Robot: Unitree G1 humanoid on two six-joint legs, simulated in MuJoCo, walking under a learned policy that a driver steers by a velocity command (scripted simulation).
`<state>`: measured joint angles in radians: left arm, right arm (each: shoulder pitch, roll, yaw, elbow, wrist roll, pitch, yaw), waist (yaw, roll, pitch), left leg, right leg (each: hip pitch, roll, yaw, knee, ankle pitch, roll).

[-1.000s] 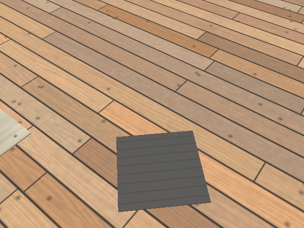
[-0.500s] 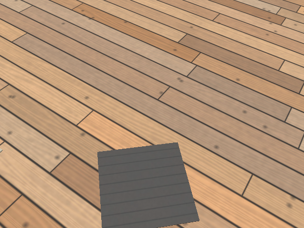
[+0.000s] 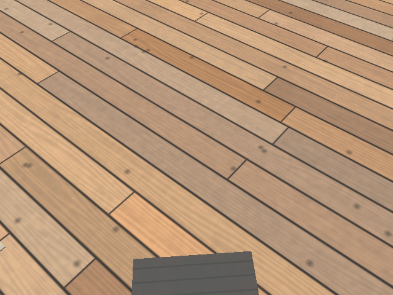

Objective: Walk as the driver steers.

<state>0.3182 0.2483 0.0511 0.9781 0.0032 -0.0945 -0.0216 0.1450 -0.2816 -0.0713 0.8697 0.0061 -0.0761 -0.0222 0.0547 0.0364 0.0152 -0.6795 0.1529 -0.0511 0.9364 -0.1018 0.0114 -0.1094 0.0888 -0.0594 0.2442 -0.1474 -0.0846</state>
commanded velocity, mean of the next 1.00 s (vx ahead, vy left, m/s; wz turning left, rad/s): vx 0.50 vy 0.00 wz -0.27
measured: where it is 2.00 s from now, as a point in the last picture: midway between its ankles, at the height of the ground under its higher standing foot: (244, 206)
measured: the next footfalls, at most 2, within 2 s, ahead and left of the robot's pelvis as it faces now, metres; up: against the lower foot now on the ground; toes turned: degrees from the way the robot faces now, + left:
left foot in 0.26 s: +0.34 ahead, +0.16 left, +0.00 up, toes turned +3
right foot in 0.82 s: +0.62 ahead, -0.10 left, +0.00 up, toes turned -16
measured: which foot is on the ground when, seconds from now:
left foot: up 0.00-0.24, down 0.26-0.80, up 0.82-1.00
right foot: down 0.00-0.28, up 0.30-0.80, down 0.82-1.00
